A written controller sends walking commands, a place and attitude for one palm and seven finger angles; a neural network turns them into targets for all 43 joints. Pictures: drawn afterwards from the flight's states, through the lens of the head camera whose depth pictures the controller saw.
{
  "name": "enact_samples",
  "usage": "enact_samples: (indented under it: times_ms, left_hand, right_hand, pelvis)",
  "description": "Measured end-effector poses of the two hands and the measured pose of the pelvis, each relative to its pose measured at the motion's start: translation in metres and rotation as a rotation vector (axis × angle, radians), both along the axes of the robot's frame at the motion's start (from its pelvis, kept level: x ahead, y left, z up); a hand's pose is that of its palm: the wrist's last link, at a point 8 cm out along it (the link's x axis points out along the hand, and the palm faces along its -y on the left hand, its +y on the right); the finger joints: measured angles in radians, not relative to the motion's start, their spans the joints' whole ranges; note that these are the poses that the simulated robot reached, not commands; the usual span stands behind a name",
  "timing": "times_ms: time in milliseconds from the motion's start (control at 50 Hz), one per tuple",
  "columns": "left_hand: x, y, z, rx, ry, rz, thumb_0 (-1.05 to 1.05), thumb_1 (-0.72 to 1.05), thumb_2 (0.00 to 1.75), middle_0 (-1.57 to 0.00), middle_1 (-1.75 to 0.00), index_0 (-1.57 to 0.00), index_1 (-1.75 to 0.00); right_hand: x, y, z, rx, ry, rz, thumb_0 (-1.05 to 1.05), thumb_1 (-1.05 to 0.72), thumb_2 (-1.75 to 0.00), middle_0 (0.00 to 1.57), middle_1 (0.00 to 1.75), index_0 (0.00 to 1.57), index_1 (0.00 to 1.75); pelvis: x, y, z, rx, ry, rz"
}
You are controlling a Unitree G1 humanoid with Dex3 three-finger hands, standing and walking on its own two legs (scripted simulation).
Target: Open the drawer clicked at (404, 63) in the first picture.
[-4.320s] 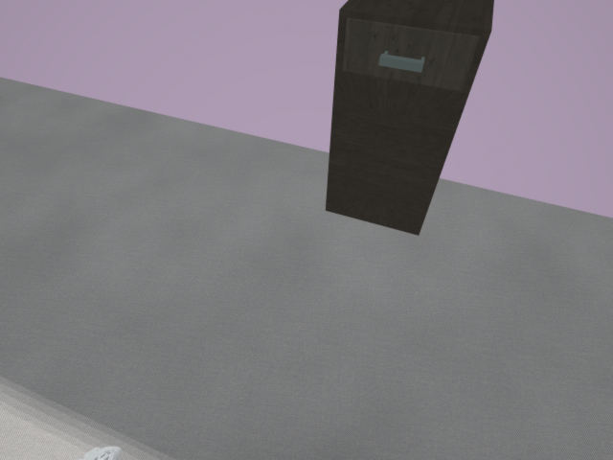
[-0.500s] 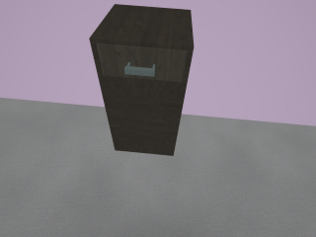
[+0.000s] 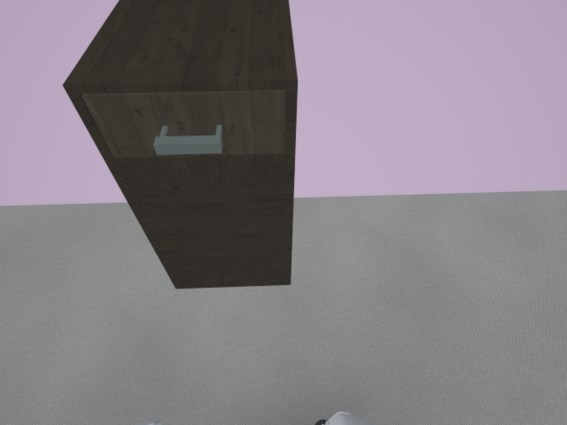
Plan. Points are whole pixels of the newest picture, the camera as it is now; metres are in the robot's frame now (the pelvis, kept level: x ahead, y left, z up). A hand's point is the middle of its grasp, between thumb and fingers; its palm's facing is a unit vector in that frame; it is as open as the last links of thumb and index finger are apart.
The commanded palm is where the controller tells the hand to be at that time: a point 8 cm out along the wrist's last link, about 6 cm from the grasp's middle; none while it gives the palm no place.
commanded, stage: take the last steps up to it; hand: left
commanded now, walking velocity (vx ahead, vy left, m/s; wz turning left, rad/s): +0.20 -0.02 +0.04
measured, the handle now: (190, 137) +0.65 +0.20 +0.01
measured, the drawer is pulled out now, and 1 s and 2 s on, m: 0.00 0.00 0.00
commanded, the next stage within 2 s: come to a stop and stand still in 0.18 s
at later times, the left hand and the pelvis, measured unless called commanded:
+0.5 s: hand out of the picture +0.11 +0.17 -0.17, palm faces +0.09 -0.99 -0.13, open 7.3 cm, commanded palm none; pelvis +0.14 +0.01 +0.02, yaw +0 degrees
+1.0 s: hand out of the picture +0.15 +0.12 -0.13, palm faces +0.02 -0.97 -0.25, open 7.4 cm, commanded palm none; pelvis +0.11 -0.07 +0.02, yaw -1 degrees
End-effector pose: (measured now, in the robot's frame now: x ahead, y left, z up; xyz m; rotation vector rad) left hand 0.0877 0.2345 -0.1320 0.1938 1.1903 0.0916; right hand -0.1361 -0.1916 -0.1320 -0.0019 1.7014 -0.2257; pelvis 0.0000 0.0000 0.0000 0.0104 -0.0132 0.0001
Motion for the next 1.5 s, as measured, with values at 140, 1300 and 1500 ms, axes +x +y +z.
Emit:
enact_samples:
  times_ms: [140, 1300, 1500]
  left_hand:
    - [0.039, -0.028, 0.011, -0.008, -0.057, 0.045, 0.0, 0.91, 0.89, -0.2, -0.3, -0.2, -0.3]
    - [0.026, -0.044, 0.005, 0.015, 0.173, 0.143, 0.01, 0.91, 0.89, -0.2, -0.3, -0.2, -0.3]
    - [0.019, -0.051, 0.003, -0.025, 0.207, 0.111, 0.01, 0.91, 0.89, -0.2, -0.3, -0.2, -0.3]
  right_hand:
    - [0.118, -0.037, -0.006, -0.022, -0.167, 0.062, 0.01, -0.91, -0.9, 0.2, 0.3, 0.2, 0.3]
    - [0.266, -0.085, 0.007, -0.076, -0.322, 0.193, 0.01, -0.91, -0.9, 0.2, 0.3, 0.2, 0.3]
    - [0.271, -0.073, 0.012, -0.089, -0.355, 0.18, 0.01, -0.94, -0.9, 0.2, 0.3, 0.2, 0.3]
  pelvis:
    - [0.042, -0.017, 0.01, -0.021, -0.01, 0.02]
    - [0.106, -0.046, 0.017, -0.002, 0.012, 0.006]
    - [0.109, -0.036, 0.021, -0.009, 0.001, -0.007]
